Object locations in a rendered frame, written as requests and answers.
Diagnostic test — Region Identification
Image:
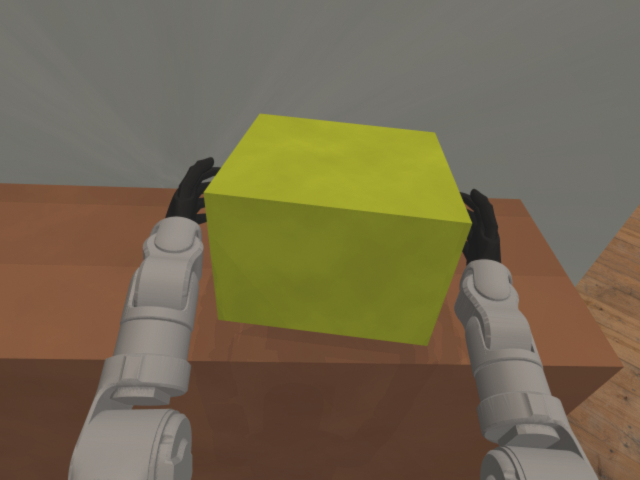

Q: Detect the robot right upper arm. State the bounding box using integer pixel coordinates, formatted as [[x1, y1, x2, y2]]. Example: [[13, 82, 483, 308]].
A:
[[480, 446, 597, 480]]

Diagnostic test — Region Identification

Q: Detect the robot left forearm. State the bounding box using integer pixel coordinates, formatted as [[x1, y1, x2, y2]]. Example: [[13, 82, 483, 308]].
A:
[[68, 217, 204, 480]]

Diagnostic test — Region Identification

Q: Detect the robot left upper arm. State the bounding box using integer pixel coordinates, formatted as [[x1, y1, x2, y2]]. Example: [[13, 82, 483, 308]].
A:
[[70, 409, 192, 480]]

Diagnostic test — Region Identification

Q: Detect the robot right hand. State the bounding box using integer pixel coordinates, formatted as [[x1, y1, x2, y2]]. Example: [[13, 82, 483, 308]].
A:
[[460, 189, 501, 266]]

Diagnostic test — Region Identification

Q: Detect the robot right forearm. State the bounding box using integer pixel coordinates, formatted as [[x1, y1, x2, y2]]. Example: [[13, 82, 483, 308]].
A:
[[454, 259, 599, 480]]

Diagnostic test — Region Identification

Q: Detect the carton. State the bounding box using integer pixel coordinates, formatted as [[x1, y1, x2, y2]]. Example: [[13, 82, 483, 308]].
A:
[[203, 114, 472, 346]]

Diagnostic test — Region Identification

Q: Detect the robot left hand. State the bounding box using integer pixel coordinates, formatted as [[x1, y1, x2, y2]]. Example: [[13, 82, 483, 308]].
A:
[[165, 157, 221, 224]]

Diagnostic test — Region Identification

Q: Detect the pedestal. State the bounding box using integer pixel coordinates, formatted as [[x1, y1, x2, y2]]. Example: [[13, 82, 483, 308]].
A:
[[0, 183, 624, 480]]

